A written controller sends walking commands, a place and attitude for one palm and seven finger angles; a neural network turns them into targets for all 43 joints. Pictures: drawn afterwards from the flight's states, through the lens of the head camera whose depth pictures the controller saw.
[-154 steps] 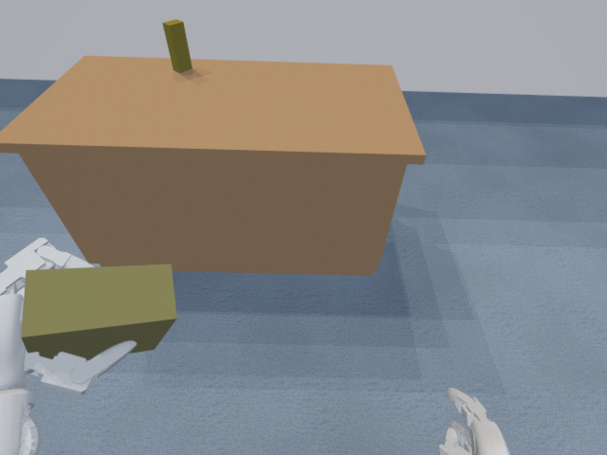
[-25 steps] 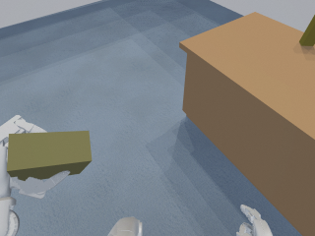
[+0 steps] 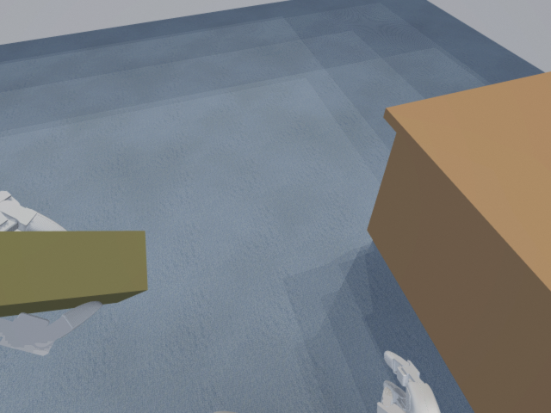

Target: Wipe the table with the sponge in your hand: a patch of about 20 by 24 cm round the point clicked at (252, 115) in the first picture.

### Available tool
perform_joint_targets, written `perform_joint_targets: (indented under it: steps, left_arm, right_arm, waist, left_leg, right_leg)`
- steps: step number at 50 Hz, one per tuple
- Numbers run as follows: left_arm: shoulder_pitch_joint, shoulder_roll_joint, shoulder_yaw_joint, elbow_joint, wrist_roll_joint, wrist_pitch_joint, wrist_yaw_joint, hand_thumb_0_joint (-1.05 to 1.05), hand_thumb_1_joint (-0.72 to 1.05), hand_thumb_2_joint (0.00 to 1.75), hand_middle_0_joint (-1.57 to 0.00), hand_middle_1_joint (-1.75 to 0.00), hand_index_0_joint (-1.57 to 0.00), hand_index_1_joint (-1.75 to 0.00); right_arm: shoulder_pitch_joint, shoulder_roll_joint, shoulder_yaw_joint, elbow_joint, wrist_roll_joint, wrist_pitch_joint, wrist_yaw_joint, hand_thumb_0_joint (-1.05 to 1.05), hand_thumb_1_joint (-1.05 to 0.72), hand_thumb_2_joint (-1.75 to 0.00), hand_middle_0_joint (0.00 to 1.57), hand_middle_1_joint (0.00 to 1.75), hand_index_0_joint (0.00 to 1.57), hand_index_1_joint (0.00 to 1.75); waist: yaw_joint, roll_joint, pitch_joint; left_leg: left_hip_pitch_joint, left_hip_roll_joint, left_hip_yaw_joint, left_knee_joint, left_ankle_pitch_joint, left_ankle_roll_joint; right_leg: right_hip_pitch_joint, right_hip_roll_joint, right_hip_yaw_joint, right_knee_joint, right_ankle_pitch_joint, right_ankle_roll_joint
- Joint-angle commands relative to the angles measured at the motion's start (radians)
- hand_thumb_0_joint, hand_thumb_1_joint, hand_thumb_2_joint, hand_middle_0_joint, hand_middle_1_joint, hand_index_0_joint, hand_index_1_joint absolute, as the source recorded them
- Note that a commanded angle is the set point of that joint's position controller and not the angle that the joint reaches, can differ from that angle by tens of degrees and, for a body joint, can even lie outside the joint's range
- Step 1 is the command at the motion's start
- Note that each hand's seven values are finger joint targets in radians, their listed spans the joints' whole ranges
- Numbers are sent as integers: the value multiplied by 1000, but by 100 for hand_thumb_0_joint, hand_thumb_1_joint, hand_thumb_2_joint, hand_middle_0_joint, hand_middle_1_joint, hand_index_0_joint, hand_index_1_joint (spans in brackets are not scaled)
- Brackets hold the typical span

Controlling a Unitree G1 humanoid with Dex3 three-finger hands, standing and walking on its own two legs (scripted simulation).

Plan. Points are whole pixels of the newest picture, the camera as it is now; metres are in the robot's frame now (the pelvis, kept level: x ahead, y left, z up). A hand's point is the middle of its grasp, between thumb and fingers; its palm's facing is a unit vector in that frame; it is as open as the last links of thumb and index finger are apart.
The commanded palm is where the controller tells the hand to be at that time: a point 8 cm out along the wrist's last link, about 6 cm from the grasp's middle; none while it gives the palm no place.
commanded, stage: walk to a spot facing it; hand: left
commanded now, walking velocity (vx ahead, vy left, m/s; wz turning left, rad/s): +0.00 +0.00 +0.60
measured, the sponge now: (88, 273) +0.21 +0.21 +0.18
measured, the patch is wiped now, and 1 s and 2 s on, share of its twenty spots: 0.00 0.00 0.00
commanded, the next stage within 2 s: none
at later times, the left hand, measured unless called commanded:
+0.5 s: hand out of the picture +0.15 +0.26 +0.19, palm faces +0.60 -0.67 -0.44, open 9.8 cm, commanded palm +0.07 +0.29 +0.19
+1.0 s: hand out of the picture +0.00 +0.21 +0.19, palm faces +0.80 -0.45 -0.40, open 9.8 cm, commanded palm -0.07 +0.22 +0.19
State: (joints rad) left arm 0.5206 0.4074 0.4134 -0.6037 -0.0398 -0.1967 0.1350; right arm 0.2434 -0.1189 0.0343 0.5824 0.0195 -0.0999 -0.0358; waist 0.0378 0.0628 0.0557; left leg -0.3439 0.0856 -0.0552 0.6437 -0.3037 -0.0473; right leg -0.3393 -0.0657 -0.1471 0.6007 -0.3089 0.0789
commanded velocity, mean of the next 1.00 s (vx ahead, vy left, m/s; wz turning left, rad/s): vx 0.02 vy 0.00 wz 0.60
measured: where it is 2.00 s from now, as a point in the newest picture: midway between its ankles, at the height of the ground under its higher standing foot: outside the picture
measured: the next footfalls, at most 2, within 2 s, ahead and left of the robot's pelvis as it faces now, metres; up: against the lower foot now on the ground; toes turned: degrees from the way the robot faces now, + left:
left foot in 0.38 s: +0.03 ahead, +0.11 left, +0.00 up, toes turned +21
right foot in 0.72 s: +0.10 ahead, -0.15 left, +0.00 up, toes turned +20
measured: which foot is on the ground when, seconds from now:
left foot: down 0.00-0.00, up 0.02-0.36, down 0.38-0.72, up 0.74-1.00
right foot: down 0.00-0.38, up 0.40-0.70, down 0.72-1.00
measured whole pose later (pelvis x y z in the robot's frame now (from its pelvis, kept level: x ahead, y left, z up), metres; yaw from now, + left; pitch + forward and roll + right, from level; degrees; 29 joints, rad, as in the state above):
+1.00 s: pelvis -0.04 -0.10 +0.01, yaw +37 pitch +0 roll +1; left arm 0.47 0.37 0.33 -0.56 -0.03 -0.15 0.15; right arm 0.21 -0.25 -0.03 0.59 -0.01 -0.06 -0.10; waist 0.00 -0.04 0.03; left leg -0.33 0.05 0.08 0.80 -0.48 -0.04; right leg -0.30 -0.15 -0.25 0.54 -0.23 -0.01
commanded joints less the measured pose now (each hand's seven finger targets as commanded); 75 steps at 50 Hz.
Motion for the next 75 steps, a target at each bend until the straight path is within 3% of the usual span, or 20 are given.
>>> perform_joint_targets:
  steps: [1, 6, 14, 17, 18, 20, 26, 34, 36, 37, 42, 51, 53, 54, 59, 67, 69, 70, 71, 75]
  left_arm:
    - [-219, 170, 86, -27, -1, 24, 48, 0, 10, 130, -120, -160, -120, -160]
    - [-190, 144, 47, -104, 9, -17, 39, 0, 10, 130, -120, -160, -120, -160]
    - [-21, 153, 117, -217, -7, -18, 78, 0, 10, 130, -120, -160, -120, -160]
    - [-36, 131, 97, -223, -19, -19, 76, 0, 10, 130, -120, -160, -120, -160]
    - [-59, 140, 93, -246, -24, -27, 74, 0, 10, 130, -120, -160, -120, -160]
    - [-56, 155, 86, -257, -24, -68, 49, 0, 10, 130, -120, -160, -120, -160]
    - [11, 133, 79, -305, -11, -55, 22, 0, 10, 130, -120, -160, -120, -160]
    - [-98, 100, 54, -119, -25, -10, 6, 0, 10, 130, -120, -160, -120, -160]
    - [-157, 191, 88, -94, 0, 11, 26, 0, 10, 130, -120, -160, -120, -160]
    - [-202, 173, 67, -84, -22, 21, 36, 0, 10, 130, -120, -160, -120, -160]
    - [-191, 155, 49, -113, -1, -6, 26, 0, 10, 130, -120, -160, -120, -160]
    - [-77, 128, 75, -205, -18, -25, 63, 0, 10, 130, -120, -160, -120, -160]
    - [-119, 126, 57, -292, -29, -57, 54, 0, 10, 130, -120, -160, -120, -160]
    - [-104, 152, 82, -228, 4, -80, 41, 0, 10, 130, -120, -160, -120, -160]
    - [-81, 83, 26, -202, 11, -72, 15, 0, 10, 130, -120, -160, -120, -160]
    - [-173, 81, 16, -88, 5, -37, 10, 0, 10, 130, -120, -160, -120, -160]
    - [-199, 112, 24, -57, 24, -19, 11, 0, 10, 130, -120, -160, -120, -160]
    - [-231, 187, 63, -51, 26, -8, 17, 0, 10, 130, -120, -160, -120, -160]
    - [-249, 190, 76, -56, 9, -9, 27, 0, 10, 130, -120, -160, -120, -160]
    - [-145, 158, 62, -86, 9, -38, 11, 0, 10, 130, -120, -160, -120, -160]
  right_arm:
    - [-120, -178, -71, -125, -17, -50, -44, 0, -90, -90, 20, 30, 20, 30]
    - [-199, -153, -52, -111, -23, -5, -51, 0, -90, -90, 20, 30, 20, 30]
    - [-139, -156, -77, -196, -35, 24, -54, 0, -90, -90, 20, 30, 20, 30]
    - [-93, -165, -87, -201, -26, 40, -52, 0, -90, -90, 20, 30, 20, 30]
    - [-84, -183, -96, -202, -22, 41, -55, 0, -90, -90, 20, 30, 20, 30]
    - [-74, -220, -101, -195, -19, 4, -34, 0, -90, -90, 20, 30, 20, 30]
    - [-84, -217, -107, -158, -4, -44, 11, 0, -90, -90, 20, 30, 20, 30]
    - [-108, -189, -73, -124, -6, -51, -13, 0, -90, -90, 20, 30, 20, 30]
    - [-117, -145, -59, -142, -3, -39, -21, 0, -90, -90, 20, 30, 20, 30]
    - [-115, -180, -72, -127, -8, -47, -31, 0, -90, -90, 20, 30, 20, 30]
    - [-195, -166, -62, -127, -17, -11, -59, 0, -90, -90, 20, 30, 20, 30]
    - [-79, -174, -83, -162, -39, -1, -58, 0, -90, -90, 20, 30, 20, 30]
    - [-89, -230, -99, -186, -32, -23, -48, 0, -90, -90, 20, 30, 20, 30]
    - [-61, -205, -90, -149, -33, -40, -35, 0, -90, -90, 20, 30, 20, 30]
    - [-82, -211, -104, -111, -4, -61, -7, 0, -90, -90, 20, 30, 20, 30]
    - [-124, -187, -64, -93, -23, -56, -32, 0, -90, -90, 20, 30, 20, 30]
    - [-123, -155, -54, -86, -19, -46, -31, 0, -90, -90, 20, 30, 20, 30]
    - [-138, -142, -58, -99, -18, -41, -35, 0, -90, -90, 20, 30, 20, 30]
    - [-187, -187, -68, -109, -34, -44, -35, 0, -90, -90, 20, 30, 20, 30]
    - [-181, -178, -67, -90, -29, -6, -31, 0, -90, -90, 20, 30, 20, 30]
  waist:
    - [0, -384, -142]
    - [-27, -272, -116]
    - [7, -243, -213]
    - [-51, -160, -256]
    - [-72, -60, -277]
    - [-38, 312, -206]
    - [-43, 234, -185]
    - [-19, 97, -149]
    - [-24, -315, -143]
    - [-15, -332, -143]
    - [-31, -228, -66]
    - [-49, -120, -219]
    - [-54, 329, -181]
    - [-52, 327, -154]
    - [-45, 202, -83]
    - [-17, 153, -76]
    - [-3, -104, -107]
    - [3, -413, -102]
    - [8, -305, -82]
    - [-21, -216, -39]
  left_leg:
    - [-304, -83, 30, 620, -307, 19]
    - [-213, -21, 91, 596, -150, -27]
    - [-88, -34, 213, 78, -164, -5]
    - [82, -80, 224, -170, 25, 4]
    - [207, -24, 149, -228, 215, 40]
    - [373, 351, -394, -254, 1062, 273]
    - [166, 148, -100, -233, 667, 185]
    - [-33, 104, -152, -163, 230, 137]
    - [-238, -110, 62, 267, -229, 17]
    - [-209, -95, 15, 506, -239, 6]
    - [-124, -27, 70, 527, -115, -25]
    - [138, -69, 184, -225, -22, 33]
    - [330, 257, -279, -329, 458, 212]
    - [322, 370, -495, -336, 513, 308]
    - [158, 163, -187, -326, 223, 236]
    - [-21, 106, -179, -279, -130, 198]
    - [-254, 1, -65, 37, -242, 126]
    - [-428, -114, 68, 430, -333, 58]
    - [-424, -77, 5, 620, -259, 37]
    - [-352, -4, 60, 680, -56, -8]
  right_leg:
    - [225, -461, 547, -341, 230, -203]
    - [207, -309, 84, -226, 549, -156]
    - [316, -350, 39, -140, 686, -190]
    - [263, -308, -22, 59, 646, -119]
    - [150, -255, -39, 229, 527, -71]
    - [-276, -31, 35, 548, -405, 6]
    - [-122, 11, 63, 352, -114, 19]
    - [220, 51, 48, -157, 17, 18]
    - [275, -339, 452, -337, 210, -144]
    - [152, -418, 463, -363, 177, -185]
    - [34, -288, 119, -339, 141, -167]
    - [170, -280, 52, -24, 235, -112]
    - [-235, -34, -36, 438, -226, 3]
    - [-381, -41, 60, 583, -347, -7]
    - [-270, -24, 63, 481, -107, 7]
    - [154, 72, -29, -48, -109, 5]
    - [397, -105, 170, -293, -147, -73]
    - [416, -401, 572, -401, -286, -191]
    - [284, -482, 647, -455, -348, -228]
    - [165, -327, 224, -396, -104, -173]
